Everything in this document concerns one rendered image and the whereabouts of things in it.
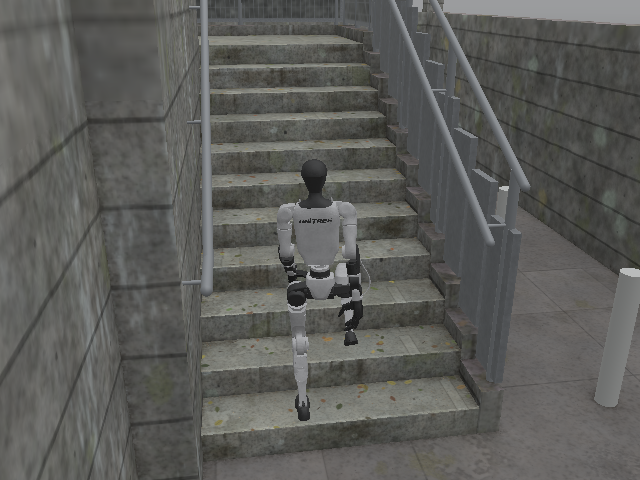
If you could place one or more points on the stairs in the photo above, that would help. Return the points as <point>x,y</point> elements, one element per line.
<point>272,108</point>

